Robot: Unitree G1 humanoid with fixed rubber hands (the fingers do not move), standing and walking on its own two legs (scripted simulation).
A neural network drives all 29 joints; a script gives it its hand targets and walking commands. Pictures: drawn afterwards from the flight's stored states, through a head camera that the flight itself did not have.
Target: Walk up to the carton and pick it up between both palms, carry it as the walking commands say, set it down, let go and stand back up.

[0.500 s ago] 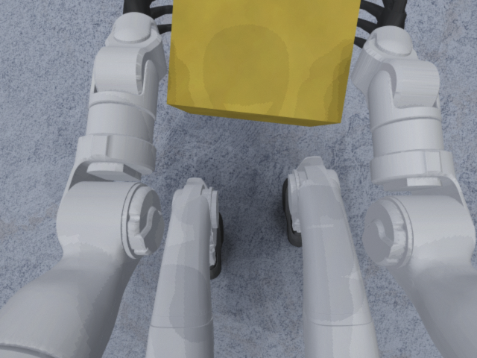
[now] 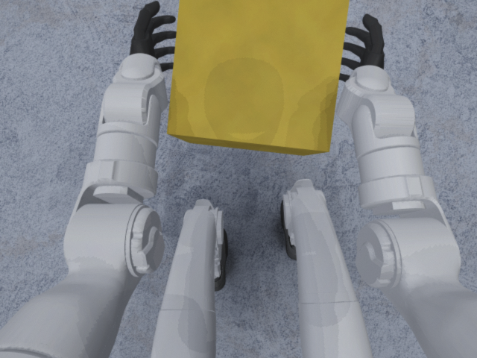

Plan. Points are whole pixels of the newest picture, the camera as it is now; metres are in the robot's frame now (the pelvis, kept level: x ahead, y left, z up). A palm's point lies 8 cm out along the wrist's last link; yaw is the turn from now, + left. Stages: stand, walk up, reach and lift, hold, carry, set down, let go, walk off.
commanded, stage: reach and lift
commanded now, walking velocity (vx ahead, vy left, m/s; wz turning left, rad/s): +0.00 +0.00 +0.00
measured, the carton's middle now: (254, 79) +0.52 -0.04 -0.10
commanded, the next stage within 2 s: none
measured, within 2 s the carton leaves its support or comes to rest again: neither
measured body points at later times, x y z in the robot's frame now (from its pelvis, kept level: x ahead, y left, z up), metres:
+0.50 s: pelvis +0.00 +0.00 +0.05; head +0.18 -0.04 +0.45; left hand +0.50 +0.12 +0.06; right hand +0.46 -0.19 +0.04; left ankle +0.13 +0.13 -0.55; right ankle +0.20 -0.13 -0.55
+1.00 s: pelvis +0.09 +0.00 +0.13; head +0.11 -0.01 +0.58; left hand +0.49 +0.12 +0.17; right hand +0.44 -0.19 +0.15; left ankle +0.13 +0.13 -0.55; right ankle +0.20 -0.13 -0.55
